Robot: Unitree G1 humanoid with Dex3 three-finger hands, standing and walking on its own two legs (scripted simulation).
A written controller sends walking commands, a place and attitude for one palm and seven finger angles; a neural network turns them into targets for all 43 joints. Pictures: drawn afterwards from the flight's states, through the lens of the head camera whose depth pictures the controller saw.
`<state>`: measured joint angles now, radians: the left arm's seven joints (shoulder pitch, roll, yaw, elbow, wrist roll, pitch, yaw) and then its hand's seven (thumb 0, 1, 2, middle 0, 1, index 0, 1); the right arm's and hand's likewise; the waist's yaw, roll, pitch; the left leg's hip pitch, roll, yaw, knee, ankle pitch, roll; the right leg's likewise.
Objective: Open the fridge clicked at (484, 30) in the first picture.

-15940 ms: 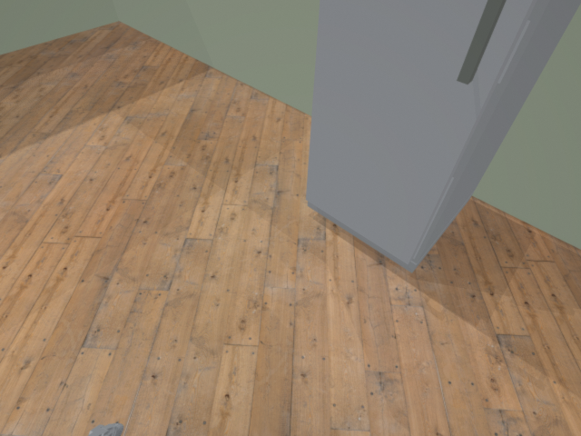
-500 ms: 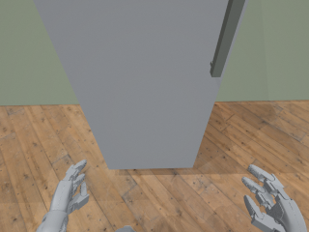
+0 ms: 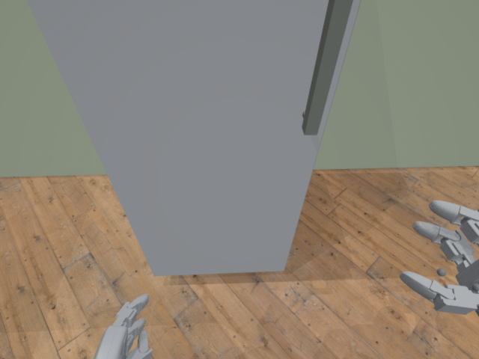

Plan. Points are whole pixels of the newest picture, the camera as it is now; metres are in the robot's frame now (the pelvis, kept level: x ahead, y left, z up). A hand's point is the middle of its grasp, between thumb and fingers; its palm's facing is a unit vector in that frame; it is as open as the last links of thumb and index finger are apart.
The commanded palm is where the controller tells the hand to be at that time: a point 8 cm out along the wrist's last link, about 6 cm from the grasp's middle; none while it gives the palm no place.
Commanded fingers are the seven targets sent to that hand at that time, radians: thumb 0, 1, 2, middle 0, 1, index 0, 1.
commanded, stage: raise the hand to about handle height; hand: right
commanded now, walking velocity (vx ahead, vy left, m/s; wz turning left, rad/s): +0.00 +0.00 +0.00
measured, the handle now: (326, 41) +0.56 -0.12 +0.28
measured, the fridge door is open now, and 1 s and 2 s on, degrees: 0 0 0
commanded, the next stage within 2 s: move the hooked fingers beside the handle in 1.22 s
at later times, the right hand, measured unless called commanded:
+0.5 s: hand (467, 210) +0.27 -0.26 +0.20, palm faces +0.01 +0.99 -0.11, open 13.8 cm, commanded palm +0.23 -0.30 +0.22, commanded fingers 0.00 0.50 -0.30 0.30 1.20 0.30 1.20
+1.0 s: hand (477, 172) +0.28 -0.25 +0.25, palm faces -0.03 +0.99 -0.10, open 14.0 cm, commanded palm +0.25 -0.30 +0.26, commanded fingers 0.00 0.50 -0.30 0.30 1.20 0.30 1.20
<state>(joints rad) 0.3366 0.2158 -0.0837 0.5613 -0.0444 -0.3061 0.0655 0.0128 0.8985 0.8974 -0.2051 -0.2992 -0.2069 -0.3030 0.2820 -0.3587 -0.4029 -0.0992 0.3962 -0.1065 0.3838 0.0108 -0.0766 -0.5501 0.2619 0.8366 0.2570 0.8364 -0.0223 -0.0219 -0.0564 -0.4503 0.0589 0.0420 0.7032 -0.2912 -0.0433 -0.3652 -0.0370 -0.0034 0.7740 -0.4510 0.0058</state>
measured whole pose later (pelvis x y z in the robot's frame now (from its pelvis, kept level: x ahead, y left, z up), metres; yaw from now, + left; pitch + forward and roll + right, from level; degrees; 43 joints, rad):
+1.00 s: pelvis +0.01 +0.02 +0.03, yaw +0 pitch -3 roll +0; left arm 0.23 0.29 -0.09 0.56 -0.09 -0.19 0.07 0.01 0.90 0.90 -0.20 -0.30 -0.20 -0.30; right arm -0.18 -0.52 -0.52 0.05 0.36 0.27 0.54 -0.01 0.50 -0.30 0.30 1.20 0.30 1.20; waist -0.05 -0.05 -0.03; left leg -0.22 0.04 0.05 0.47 -0.20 -0.02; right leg -0.11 -0.04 -0.01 0.48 -0.32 0.03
